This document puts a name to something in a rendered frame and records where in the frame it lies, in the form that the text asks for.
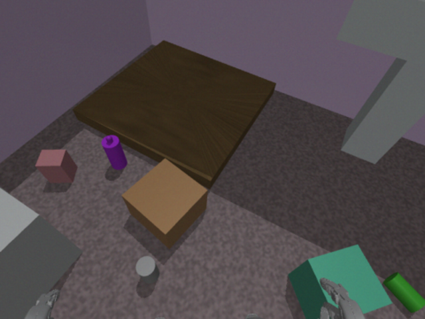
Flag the left robot hand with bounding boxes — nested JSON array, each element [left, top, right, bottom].
[[24, 289, 60, 319]]

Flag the right robot hand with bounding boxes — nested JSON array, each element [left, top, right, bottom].
[[320, 278, 366, 319]]

